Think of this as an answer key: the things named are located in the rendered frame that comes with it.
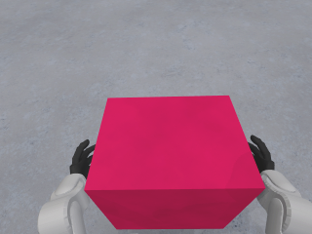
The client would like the right robot forearm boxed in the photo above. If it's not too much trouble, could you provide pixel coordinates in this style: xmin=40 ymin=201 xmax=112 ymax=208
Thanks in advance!
xmin=256 ymin=170 xmax=312 ymax=234

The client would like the robot left hand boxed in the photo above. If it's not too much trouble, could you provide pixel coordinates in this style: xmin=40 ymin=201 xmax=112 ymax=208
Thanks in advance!
xmin=69 ymin=139 xmax=96 ymax=179

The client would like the robot right hand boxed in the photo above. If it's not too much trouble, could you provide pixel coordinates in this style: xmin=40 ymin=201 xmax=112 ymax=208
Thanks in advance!
xmin=248 ymin=135 xmax=275 ymax=173

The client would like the left robot forearm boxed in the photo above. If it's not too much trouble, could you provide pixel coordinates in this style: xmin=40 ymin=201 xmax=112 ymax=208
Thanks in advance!
xmin=37 ymin=174 xmax=91 ymax=234

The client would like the carton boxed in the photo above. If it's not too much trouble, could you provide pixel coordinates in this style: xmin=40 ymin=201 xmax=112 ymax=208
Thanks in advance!
xmin=84 ymin=96 xmax=265 ymax=230

